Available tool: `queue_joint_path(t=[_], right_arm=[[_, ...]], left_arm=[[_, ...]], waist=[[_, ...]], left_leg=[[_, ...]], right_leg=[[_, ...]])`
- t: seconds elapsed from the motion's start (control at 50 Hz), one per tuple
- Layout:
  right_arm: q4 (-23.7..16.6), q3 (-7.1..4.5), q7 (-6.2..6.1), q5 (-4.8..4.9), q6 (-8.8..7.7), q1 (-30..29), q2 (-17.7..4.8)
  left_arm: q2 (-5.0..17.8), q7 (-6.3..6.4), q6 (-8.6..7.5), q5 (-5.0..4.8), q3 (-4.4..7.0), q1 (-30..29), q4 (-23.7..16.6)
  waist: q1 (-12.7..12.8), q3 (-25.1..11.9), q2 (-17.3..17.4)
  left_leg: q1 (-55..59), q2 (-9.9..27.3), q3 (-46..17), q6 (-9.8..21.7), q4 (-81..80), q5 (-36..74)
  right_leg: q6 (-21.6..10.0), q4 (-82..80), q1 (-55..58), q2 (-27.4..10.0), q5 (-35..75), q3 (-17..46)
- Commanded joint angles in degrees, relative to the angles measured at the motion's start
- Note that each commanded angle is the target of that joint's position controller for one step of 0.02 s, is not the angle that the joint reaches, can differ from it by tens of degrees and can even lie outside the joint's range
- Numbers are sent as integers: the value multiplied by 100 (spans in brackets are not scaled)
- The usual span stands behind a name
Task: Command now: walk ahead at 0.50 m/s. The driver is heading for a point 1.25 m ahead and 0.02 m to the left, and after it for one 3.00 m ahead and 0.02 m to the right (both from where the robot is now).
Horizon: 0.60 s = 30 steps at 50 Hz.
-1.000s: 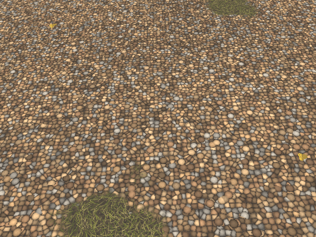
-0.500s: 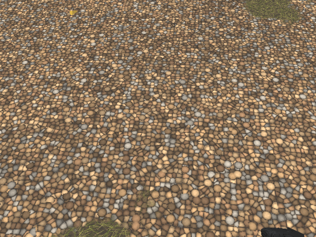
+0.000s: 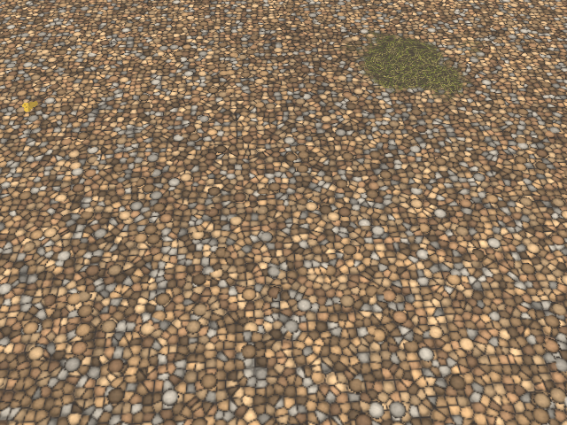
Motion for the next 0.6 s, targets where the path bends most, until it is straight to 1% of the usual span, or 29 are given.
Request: queue_joint_path(t=[0.02,0.04,0.06,0.08,0.1,0.12,0.14,0.16,0.18,0.2,0.22,0.24,0.26,0.28,0.3,0.34,0.38,0.46,0.5,0.54,0.56,0.6], right_arm=[[-78,-211,-48,42,34,296,-957],[-71,-234,-58,48,63,271,-993],[-83,-253,-67,49,92,200,-1035],[-120,-266,-71,51,119,51,-1079],[-153,-230,-67,44,150,-59,-987],[-273,-134,-64,-27,154,-43,-782],[-344,77,-10,-54,35,629,-36],[-266,18,27,52,-122,490,-384],[-417,-90,51,196,-203,-30,-794],[-506,-92,23,188,-228,-398,-826],[-525,-129,-22,103,-199,-583,-783],[-499,-166,-48,64,-109,-515,-718],[-471,-161,-51,58,-21,-390,-590],[-447,-153,-59,50,43,-316,-472],[-472,-158,-66,38,86,-373,-447],[-618,-178,-79,-11,115,-779,-482],[-753,-185,-64,-41,104,-1186,-465],[-950,-128,13,-9,57,-1918,-338],[-1047,-95,61,16,40,-2255,-318],[-1162,-68,127,38,12,-2534,-325],[-1223,-59,165,48,-7,-2639,-338],[-1298,-68,230,60,-49,-2661,-421]], left_arm=[[344,-115,-116,-34,20,-749,-541],[409,-144,-135,-38,35,-701,-568],[505,-160,-153,-42,70,-521,-548],[648,-160,-170,-36,142,-120,-460],[877,-136,-174,-14,278,755,-187],[1302,-87,-171,49,420,1871,76],[1821,-93,-140,114,533,2422,228],[1335,-119,-150,95,373,2422,203],[1022,-117,-166,52,273,1900,122],[834,-114,-162,56,203,1385,-17],[688,-132,-163,109,157,1025,-66],[522,-150,-180,159,103,866,-64],[472,-163,-188,174,90,878,-16],[515,-151,-205,158,103,983,43],[597,-122,-218,143,119,1082,98],[756,-44,-217,140,156,1280,173],[766,24,-177,120,151,1461,233],[809,84,-134,70,147,1764,328],[826,94,-110,46,155,1970,421],[841,102,-57,32,172,2152,525],[857,112,-28,24,187,2204,566],[917,137,23,1,226,2177,604]], waist=[[4,563,563],[80,529,611],[213,423,679],[471,175,753],[899,-334,684],[1273,-1184,236],[960,-1914,-1254],[1065,-2212,-1149],[986,-1379,-815],[837,-871,-351],[661,-516,-81],[465,-351,-155],[366,-312,-272],[325,-263,-262],[297,-164,-226],[350,14,-98],[440,115,-71],[660,310,-132],[778,427,-116],[862,541,-118],[871,581,-128],[775,561,-189]], left_leg=[[51,1763,-745,900,-151,1365],[205,1848,-774,851,-8,1575],[302,1883,-768,786,199,2024],[308,1813,-666,697,666,2967],[101,1520,-423,556,1688,3768],[-937,1184,-143,341,3375,2897],[-3327,93,-108,-67,5596,-231],[-4038,89,-1036,26,6424,-1816],[-4539,438,-1031,140,6699,-1484],[-4432,768,-858,181,6491,-921],[-4164,979,-788,172,6099,-509],[-3799,1148,-816,178,5801,-256],[-3548,1196,-801,164,5625,-119],[-3475,1219,-757,131,5474,-52],[-3561,1237,-729,84,5284,89],[-3974,1263,-721,-26,4727,576],[-4256,1243,-700,-112,4074,1135],[-4098,1025,-490,-132,2808,2008],[-4085,934,-414,-119,2420,2061],[-4179,874,-391,-67,2150,1892],[-4213,858,-400,-17,2041,1754],[-4072,797,-387,121,1867,1368]], right_leg=[[-122,-401,-133,127,-273,-68],[-202,-493,-21,168,-498,-78],[-283,-561,282,254,-714,-138],[-389,-639,910,435,-845,-293],[-540,-711,2069,648,-803,-462],[-878,-538,3849,-79,-751,357],[-1786,-1125,5902,-1452,-1768,3150],[-1820,-1796,6077,-1601,-2217,4251],[-1495,-1780,5436,-1415,-2115,3346],[-1308,-1866,4552,-1193,-1568,2509],[-1209,-2046,3733,-978,-1125,1963],[-1120,-2235,3215,-758,-873,1533],[-1126,-2397,2946,-670,-799,1326],[-1185,-2519,2807,-625,-642,1164],[-1229,-2621,2739,-604,-486,1013],[-1263,-2760,2837,-627,-286,865],[-1205,-2820,3020,-590,-213,704],[-1037,-2900,3174,-435,-363,323],[-1024,-2865,3409,-488,-431,268],[-1028,-2715,3772,-625,-351,251],[-1015,-2612,3953,-711,-274,262],[-947,-2362,4235,-869,87,292]])
Velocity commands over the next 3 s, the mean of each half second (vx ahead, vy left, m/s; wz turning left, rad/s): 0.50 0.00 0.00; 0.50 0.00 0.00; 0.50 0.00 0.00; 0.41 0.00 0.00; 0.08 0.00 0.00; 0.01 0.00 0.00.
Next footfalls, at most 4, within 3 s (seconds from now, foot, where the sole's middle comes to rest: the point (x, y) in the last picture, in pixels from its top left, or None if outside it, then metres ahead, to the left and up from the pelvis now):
0.12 right None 0.26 -0.14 -0.78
0.68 left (236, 396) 0.58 0.10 -0.78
1.24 right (320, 279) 0.89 -0.14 -0.78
1.78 left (231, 201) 1.20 0.10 -0.78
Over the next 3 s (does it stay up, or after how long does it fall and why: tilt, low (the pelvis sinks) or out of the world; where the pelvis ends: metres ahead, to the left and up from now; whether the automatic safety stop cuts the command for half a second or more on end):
stays up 1.20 -0.01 -0.01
